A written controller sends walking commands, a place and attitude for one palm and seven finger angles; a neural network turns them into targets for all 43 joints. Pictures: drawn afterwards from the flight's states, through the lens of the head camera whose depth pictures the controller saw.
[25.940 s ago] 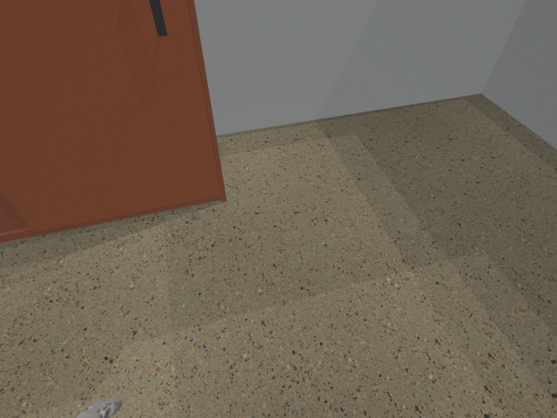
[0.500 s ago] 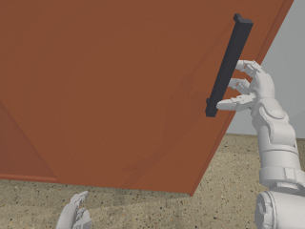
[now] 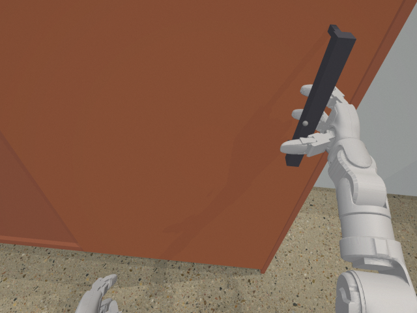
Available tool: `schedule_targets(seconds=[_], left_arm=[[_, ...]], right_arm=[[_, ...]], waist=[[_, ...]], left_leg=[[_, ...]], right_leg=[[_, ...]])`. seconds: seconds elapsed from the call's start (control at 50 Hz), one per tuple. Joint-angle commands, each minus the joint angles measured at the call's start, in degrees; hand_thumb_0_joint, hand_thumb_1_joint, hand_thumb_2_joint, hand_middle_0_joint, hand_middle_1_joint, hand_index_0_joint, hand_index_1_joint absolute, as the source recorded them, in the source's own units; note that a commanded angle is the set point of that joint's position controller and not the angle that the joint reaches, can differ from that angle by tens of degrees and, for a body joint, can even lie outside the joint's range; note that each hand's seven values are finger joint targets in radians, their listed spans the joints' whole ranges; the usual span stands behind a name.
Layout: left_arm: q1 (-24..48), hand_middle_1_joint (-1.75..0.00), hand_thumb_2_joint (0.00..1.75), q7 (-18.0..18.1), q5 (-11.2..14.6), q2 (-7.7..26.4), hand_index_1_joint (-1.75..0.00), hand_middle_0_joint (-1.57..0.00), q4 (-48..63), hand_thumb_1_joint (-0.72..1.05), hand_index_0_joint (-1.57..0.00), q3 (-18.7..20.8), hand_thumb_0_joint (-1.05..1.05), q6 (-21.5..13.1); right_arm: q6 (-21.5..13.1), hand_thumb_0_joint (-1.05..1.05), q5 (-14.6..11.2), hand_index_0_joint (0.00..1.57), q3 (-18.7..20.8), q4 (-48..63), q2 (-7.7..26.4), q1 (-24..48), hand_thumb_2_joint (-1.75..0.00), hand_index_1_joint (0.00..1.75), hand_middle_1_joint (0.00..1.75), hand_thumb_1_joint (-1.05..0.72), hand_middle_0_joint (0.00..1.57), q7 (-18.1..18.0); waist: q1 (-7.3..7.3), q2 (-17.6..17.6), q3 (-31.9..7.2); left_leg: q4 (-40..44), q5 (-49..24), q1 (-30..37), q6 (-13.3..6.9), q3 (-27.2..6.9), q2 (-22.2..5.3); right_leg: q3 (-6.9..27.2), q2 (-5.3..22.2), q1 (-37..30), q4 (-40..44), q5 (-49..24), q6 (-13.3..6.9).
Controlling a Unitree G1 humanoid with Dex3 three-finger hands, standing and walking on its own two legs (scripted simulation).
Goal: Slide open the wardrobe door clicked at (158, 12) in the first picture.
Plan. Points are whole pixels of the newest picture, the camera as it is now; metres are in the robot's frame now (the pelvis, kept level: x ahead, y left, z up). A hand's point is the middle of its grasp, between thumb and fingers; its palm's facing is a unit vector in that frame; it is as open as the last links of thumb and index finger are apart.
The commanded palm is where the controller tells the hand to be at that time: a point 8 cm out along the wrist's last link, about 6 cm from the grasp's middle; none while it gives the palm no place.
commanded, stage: slide the fingers in behind the handle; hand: right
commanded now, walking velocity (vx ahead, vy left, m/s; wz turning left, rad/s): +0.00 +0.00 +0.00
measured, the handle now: (310, 104) +0.47 -0.17 +0.20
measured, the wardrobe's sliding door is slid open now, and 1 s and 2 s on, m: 0.00 0.00 0.00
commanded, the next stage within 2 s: grip the handle and tug to test in 0.66 s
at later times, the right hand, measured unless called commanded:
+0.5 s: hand (304, 123) +0.40 -0.14 +0.20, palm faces +0.06 +1.00 +0.00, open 14.4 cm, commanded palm +0.37 -0.18 +0.20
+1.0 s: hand (304, 123) +0.40 -0.14 +0.20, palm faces +0.07 +1.00 +0.00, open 13.0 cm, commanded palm +0.38 -0.18 +0.20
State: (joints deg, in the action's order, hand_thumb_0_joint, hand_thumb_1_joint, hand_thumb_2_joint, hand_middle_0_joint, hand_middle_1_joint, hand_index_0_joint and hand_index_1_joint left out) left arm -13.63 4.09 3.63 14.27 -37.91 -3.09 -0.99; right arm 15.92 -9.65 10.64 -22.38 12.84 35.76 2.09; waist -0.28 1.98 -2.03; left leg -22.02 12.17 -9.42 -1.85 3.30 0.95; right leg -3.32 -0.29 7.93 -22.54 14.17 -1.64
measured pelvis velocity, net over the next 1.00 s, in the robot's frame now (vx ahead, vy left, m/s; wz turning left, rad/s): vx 0.01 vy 0.00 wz -0.01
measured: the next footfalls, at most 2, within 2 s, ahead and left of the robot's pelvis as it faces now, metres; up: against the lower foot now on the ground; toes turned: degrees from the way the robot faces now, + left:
none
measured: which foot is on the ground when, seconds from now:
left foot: down 0.00-1.00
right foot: down 0.00-1.00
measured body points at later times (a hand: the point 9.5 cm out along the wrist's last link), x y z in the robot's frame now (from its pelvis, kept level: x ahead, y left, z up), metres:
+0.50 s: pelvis +0.01 +0.00 +0.00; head -0.01 +0.02 +0.45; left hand +0.17 +0.23 -0.10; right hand +0.39 -0.19 +0.20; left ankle +0.00 +0.10 -0.74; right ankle -0.02 -0.10 -0.74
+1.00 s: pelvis +0.01 +0.00 +0.00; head -0.01 +0.01 +0.45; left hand +0.18 +0.22 -0.10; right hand +0.39 -0.20 +0.21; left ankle +0.00 +0.10 -0.74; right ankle -0.02 -0.10 -0.74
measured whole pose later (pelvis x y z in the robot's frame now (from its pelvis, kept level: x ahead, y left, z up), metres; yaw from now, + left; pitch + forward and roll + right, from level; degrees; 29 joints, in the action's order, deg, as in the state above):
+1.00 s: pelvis +0.01 +0.00 +0.00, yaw -1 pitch -1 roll +0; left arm -11.1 4.0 3.2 13.6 -37.5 -3.4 0.1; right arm 19.3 -9.2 8.8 -18.6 11.1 35.0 -0.5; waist -0.9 2.2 -2.1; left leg -21.9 12.9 -8.3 -1.6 3.9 0.5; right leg -2.6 -0.8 7.0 -22.3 14.5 -1.8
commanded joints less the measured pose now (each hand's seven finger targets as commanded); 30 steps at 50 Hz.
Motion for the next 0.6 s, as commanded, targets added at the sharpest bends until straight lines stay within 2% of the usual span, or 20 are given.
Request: schedule_targets(seconds=[0.0, 0.04, 0.06, 0.08, 0.1, 0.12, 0.14, 0.18, 0.26, 0.3, 0.32, 0.36, 0.4, 0.42, 0.44, 0.5, 0.52, 0.56, 0.58], left_arm=[[7.8, -0.3, 0.9, 0.8, -0.1, 6.1, -0.3, -0.2, 8.8, 0.9, -0.2, 2.2, 0.0, -2.8], [7.9, -0.3, 0.9, 0.7, -0.2, 6.2, -0.3, -0.2, 8.7, 0.9, -0.2, 2.2, 0.0, -2.6], [8.1, -0.3, 0.9, 0.6, -0.2, 6.0, -0.3, -0.2, 9.2, 0.9, -0.2, 2.2, 0.0, -2.7], [8.1, -0.3, 0.9, 0.6, -0.2, 5.9, -0.3, -0.2, 9.0, 0.9, -0.2, 2.1, 0.0, -2.7], [8.1, -0.3, 0.9, 0.6, -0.2, 5.9, -0.3, -0.2, 8.8, 0.9, -0.2, 2.1, 0.0, -2.6], [8.2, -0.3, 0.9, 0.6, -0.2, 5.9, -0.3, -0.2, 8.9, 0.9, -0.2, 2.0, 0.0, -2.5], [8.3, -0.3, 0.9, 0.6, -0.2, 6.1, -0.3, -0.2, 8.9, 0.9, -0.2, 2.1, 0.0, -2.4], [8.7, -0.3, 0.9, 0.5, -0.1, 5.8, -0.3, -0.2, 9.2, 0.9, -0.2, 2.0, 0.0, -2.4], [8.8, -0.3, 0.9, 0.4, -0.4, 5.9, -0.3, -0.2, 9.5, 0.9, -0.2, 2.0, 0.0, -2.0], [9.0, -0.3, 0.9, 0.5, -0.3, 5.6, -0.3, -0.2, 9.6, 0.9, -0.2, 2.0, 0.0, -2.1], [9.0, -0.3, 0.9, 0.3, -0.3, 5.5, -0.3, -0.2, 9.6, 0.9, -0.2, 2.0, 0.0, -2.1], [9.0, -0.3, 0.9, 0.2, -0.4, 5.7, -0.3, -0.2, 9.8, 0.9, -0.2, 2.1, 0.0, -2.1], [9.4, -0.3, 0.9, 0.2, -0.5, 5.6, -0.3, -0.2, 9.8, 0.9, -0.2, 2.0, 0.0, -2.0], [9.3, -0.3, 0.9, 0.2, -0.4, 5.6, -0.3, -0.2, 9.7, 0.9, -0.2, 2.1, 0.0, -2.0], [9.3, -0.3, 0.9, 0.2, -0.4, 5.9, -0.3, -0.2, 9.8, 0.9, -0.2, 2.2, 0.0, -1.9], [9.5, -0.3, 0.9, 0.3, -0.4, 5.6, -0.3, -0.2, 9.7, 0.9, -0.2, 2.1, 0.0, -2.0], [9.3, -0.3, 0.9, 0.4, -0.4, 5.7, -0.3, -0.2, 9.5, 0.9, -0.2, 2.1, 0.0, -1.8], [9.4, -0.3, 0.9, 0.3, -0.4, 5.6, -0.3, -0.2, 9.6, 0.9, -0.2, 2.1, 0.0, -1.9], [9.4, -0.3, 0.9, 0.2, -0.5, 5.6, -0.3, -0.2, 9.6, 0.9, -0.2, 2.2, 0.0, -2.1]], right_arm=[[-2.3, 0.0, -1.0, 0.3, 1.8, 14.0, 9.2, 28.6, -0.3, 1.2, 1.2, 0.5, 0.3, -0.1], [-2.4, 0.0, -0.8, 0.3, 1.6, 14.0, 8.9, 27.2, -0.3, 1.2, 1.2, 0.5, 0.3, -0.4], [-2.5, 0.0, -0.8, 0.3, 0.6, 15.5, 7.7, 27.3, -0.3, 1.2, 1.2, 0.5, 0.3, -0.3], [-2.4, 0.0, -0.9, 0.3, -0.2, 14.9, 6.8, 27.3, -0.3, 1.2, 1.2, 0.5, 0.3, -0.2], [-2.3, 0.0, -0.9, 0.3, 0.9, 14.4, 7.8, 27.0, -0.3, 1.2, 1.2, 0.5, 0.3, -0.3], [-2.3, 0.0, -0.9, 0.3, 0.3, 14.6, 7.3, 27.1, -0.3, 1.2, 1.2, 0.5, 0.3, -0.2], [-2.5, 0.0, -1.0, 0.3, 0.7, 14.2, 7.7, 26.6, -0.3, 1.2, 1.2, 0.5, 0.3, -0.2], [-2.7, 0.0, -0.8, 0.3, -2.0, 16.0, 5.2, 28.6, -0.3, 1.2, 1.2, 0.5, 0.3, 0.1], [-2.7, 0.0, -0.9, 0.3, 1.1, 16.0, 8.2, 25.6, -0.3, 1.2, 1.2, 0.5, 0.3, 0.0], [-2.8, 0.0, -0.8, 0.3, -1.2, 17.8, 6.1, 28.0, -0.3, 1.2, 1.2, 0.5, 0.3, 0.4], [-2.7, 0.0, -0.9, 0.3, -1.2, 17.3, 5.6, 26.6, -0.3, 1.2, 1.2, 0.5, 0.3, 0.4], [-2.9, 0.0, -1.1, 0.3, 0.0, 18.8, 6.8, 25.6, -0.3, 1.2, 1.2, 0.5, 0.3, 0.2], [-2.6, 0.0, -1.1, 0.3, -0.6, 19.1, 5.9, 24.9, -0.3, 1.2, 1.2, 0.5, 0.3, 0.4], [-2.5, 0.0, -1.2, 0.3, -0.6, 19.0, 5.7, 25.1, -0.3, 1.2, 1.2, 0.5, 0.3, 0.4], [-2.8, 0.0, -1.3, 0.3, 0.0, 19.5, 6.8, 24.6, -0.3, 1.2, 1.2, 0.5, 0.3, 0.4], [-2.1, 0.0, -1.2, 0.3, -1.3, 19.7, 5.0, 25.1, -0.3, 1.2, 1.2, 0.5, 0.3, 0.3], [-1.8, 0.0, -1.1, 0.3, -0.2, 19.0, 6.4, 24.6, -0.3, 1.2, 1.2, 0.5, 0.3, 0.2], [-1.9, 0.0, -0.9, 0.3, -1.8, 20.6, 4.9, 25.8, -0.3, 1.2, 1.2, 0.5, 0.3, 0.0], [-1.8, 0.0, -0.9, 0.3, -1.3, 20.9, 5.0, 25.1, -0.3, 1.2, 1.2, 0.5, 0.3, -0.2]], waist=[[-0.08, -1.9, -16.3], [-0.26, -2.5, -16.7], [-0.24, -1.7, -17.6], [0.02, -2.6, -17.5], [-0.11, -2.5, -16.5], [0.04, -2.6, -16.5], [-0.04, -3.7, -16.2], [0.47, -1.7, -16.6], [-0.71, -2.0, -18.1], [0.12, -1.9, -18.3], [-0.15, -2.0, -17.8], [-0.65, -1.3, -19.2], [-0.56, -1.8, -18.9], [-0.36, -3.2, -18.5], [-0.7, -2.8, -18.7], [-0.26, -2.2, -17.7], [-0.4, -3.0, -17.4], [-0.16, -0.8, -18.0], [-0.39, -1.1, -18.2]], left_leg=[[1.3, -17.8, 4.6, -0.4, -1.7, -0.6], [1.2, -19.0, 5.5, -0.5, -1.7, -0.6], [0.9, -20.2, 5.8, -0.5, -1.8, -0.8], [0.8, -20.2, 5.6, -0.4, -1.6, -0.7], [1.0, -20.3, 5.4, -0.4, -1.8, -0.7], [1.1, -19.9, 5.3, -0.4, -1.8, -0.7], [1.2, -19.6, 5.4, -0.4, -1.8, -0.6], [0.8, -20.4, 5.3, -0.5, -1.8, -0.8], [0.4, -22.6, 7.0, -0.5, -1.9, -0.9], [0.2, -23.8, 6.9, -0.5, -1.7, -0.9], [0.1, -23.8, 6.5, -0.6, -1.6, -0.8], [-0.1, -24.8, 7.2, -0.6, -1.6, -0.8], [-0.2, -24.9, 7.4, -0.6, -1.5, -0.7], [0.0, -24.8, 7.2, -0.5, -1.4, -0.7], [-0.1, -24.7, 7.6, -0.6, -1.4, -0.7], [0.0, -24.8, 6.6, -0.5, -1.3, -0.7], [0.1, -24.3, 6.7, -0.4, -1.3, -0.6], [0.0, -24.0, 6.4, -0.6, -1.2, -0.7], [-0.1, -24.5, 6.4, -0.6, -1.2, -0.6]], right_leg=[[3.1, 0.6, -5.7, 0.8, -17.8, -0.4], [3.2, 0.6, -6.1, 0.8, -19.3, -0.4], [3.1, 0.6, -6.3, 0.6, -20.1, -0.5], [3.2, 0.5, -6.4, 0.6, -20.0, -0.4], [3.0, 0.6, -6.0, 0.6, -19.6, -0.4], [3.0, 0.4, -5.9, 0.6, -19.0, -0.4], [3.1, 0.5, -6.0, 0.6, -18.9, -0.5], [3.1, 0.4, -6.5, 0.5, -19.5, -0.5], [3.1, 0.2, -6.5, 0.3, -21.4, -0.4], [3.0, 0.3, -7.0, 0.1, -22.3, -0.4], [3.2, 0.3, -7.1, -0.1, -22.7, -0.4], [3.2, 0.4, -7.9, -0.2, -24.2, -0.2], [3.1, 0.4, -7.5, -0.1, -24.1, -0.2], [3.1, 0.4, -7.4, -0.1, -23.7, -0.2], [3.1, 0.5, -7.5, 0.0, -24.1, -0.2], [3.1, 0.4, -7.7, -0.1, -24.2, -0.2], [3.2, 0.5, -7.3, -0.1, -23.6, -0.2], [3.4, 0.6, -8.3, 0.0, -24.8, 0.0], [3.4, 0.6, -8.4, -0.2, -25.4, 0.1]])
